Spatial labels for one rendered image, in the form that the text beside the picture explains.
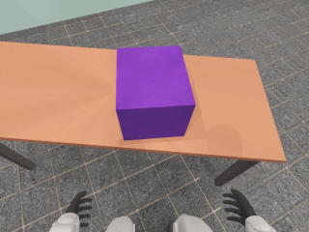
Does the table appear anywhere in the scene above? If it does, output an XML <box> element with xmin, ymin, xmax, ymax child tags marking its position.
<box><xmin>0</xmin><ymin>42</ymin><xmax>287</xmax><ymax>187</ymax></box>

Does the robot thigh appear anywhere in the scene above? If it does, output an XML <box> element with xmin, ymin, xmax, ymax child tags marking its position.
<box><xmin>173</xmin><ymin>216</ymin><xmax>213</xmax><ymax>232</ymax></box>
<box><xmin>105</xmin><ymin>217</ymin><xmax>135</xmax><ymax>232</ymax></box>

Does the left robot hand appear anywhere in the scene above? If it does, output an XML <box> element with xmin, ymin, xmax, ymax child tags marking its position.
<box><xmin>65</xmin><ymin>190</ymin><xmax>93</xmax><ymax>228</ymax></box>

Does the right robot forearm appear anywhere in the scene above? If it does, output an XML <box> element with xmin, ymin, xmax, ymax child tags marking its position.
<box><xmin>245</xmin><ymin>216</ymin><xmax>276</xmax><ymax>232</ymax></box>

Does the left robot forearm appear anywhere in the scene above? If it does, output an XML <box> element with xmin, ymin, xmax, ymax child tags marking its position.
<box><xmin>49</xmin><ymin>213</ymin><xmax>80</xmax><ymax>232</ymax></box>

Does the carton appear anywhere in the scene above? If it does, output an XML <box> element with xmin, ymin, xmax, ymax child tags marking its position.
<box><xmin>116</xmin><ymin>45</ymin><xmax>196</xmax><ymax>141</ymax></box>

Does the left robot thigh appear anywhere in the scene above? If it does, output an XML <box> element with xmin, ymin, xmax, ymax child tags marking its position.
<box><xmin>105</xmin><ymin>217</ymin><xmax>135</xmax><ymax>232</ymax></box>

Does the right robot hand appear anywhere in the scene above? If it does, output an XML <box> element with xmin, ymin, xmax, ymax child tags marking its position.
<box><xmin>222</xmin><ymin>188</ymin><xmax>256</xmax><ymax>227</ymax></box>

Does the right robot thigh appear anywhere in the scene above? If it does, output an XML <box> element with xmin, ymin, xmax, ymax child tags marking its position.
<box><xmin>173</xmin><ymin>216</ymin><xmax>213</xmax><ymax>232</ymax></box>

